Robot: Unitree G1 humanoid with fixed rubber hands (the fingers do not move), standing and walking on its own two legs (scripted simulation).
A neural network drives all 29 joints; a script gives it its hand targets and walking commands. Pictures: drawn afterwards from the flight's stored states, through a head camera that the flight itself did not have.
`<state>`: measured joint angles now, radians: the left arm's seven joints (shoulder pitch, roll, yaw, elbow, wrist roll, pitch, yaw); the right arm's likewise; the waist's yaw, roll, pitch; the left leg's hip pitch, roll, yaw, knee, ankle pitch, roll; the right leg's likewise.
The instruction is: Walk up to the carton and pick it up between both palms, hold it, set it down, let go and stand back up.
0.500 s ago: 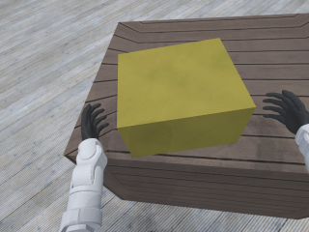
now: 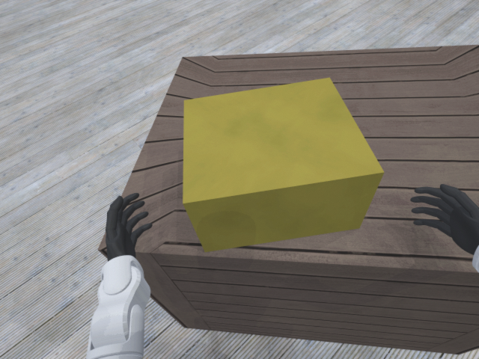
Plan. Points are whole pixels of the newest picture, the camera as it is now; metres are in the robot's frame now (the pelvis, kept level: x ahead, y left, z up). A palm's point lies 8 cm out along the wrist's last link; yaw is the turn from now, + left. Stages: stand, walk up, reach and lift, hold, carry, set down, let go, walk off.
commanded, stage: set down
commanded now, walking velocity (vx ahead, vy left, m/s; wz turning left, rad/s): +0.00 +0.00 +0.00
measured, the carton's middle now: (269, 162) +0.47 +0.02 +0.03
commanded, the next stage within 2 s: none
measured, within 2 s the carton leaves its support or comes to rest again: neither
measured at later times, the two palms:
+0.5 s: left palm (114, 285) +0.20 +0.23 +0.06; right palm out of the picture +0.24 -0.30 +0.02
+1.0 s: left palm (123, 282) +0.21 +0.23 +0.04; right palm out of the picture +0.24 -0.30 +0.01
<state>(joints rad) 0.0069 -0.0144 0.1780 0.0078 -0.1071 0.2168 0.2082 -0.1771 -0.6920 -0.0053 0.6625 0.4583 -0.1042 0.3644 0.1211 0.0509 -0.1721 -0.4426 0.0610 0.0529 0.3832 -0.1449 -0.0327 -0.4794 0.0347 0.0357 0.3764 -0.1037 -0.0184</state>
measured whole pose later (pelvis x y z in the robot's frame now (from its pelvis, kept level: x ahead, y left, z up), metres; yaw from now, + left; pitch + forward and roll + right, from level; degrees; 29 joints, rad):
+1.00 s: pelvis +0.03 +0.00 +0.00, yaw +0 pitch +8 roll +0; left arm 0.37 0.00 0.12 -0.19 -0.11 0.24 0.16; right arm 0.25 -0.67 -0.02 0.38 0.41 -0.07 0.34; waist 0.05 0.02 -0.15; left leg -0.32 0.06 0.05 0.38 -0.20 -0.03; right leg -0.36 0.03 0.04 0.38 -0.16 -0.02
